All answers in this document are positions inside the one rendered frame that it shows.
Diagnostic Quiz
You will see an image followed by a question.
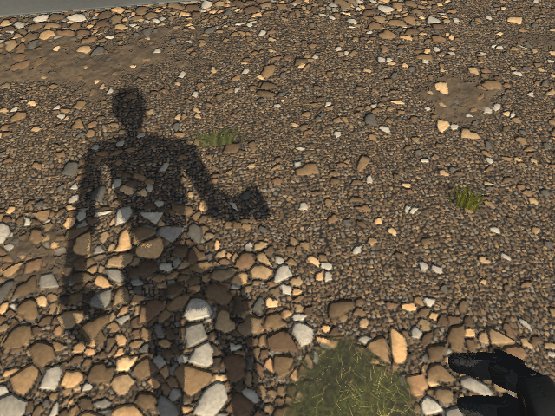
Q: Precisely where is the robot right hand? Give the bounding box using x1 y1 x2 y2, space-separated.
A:
448 349 555 416

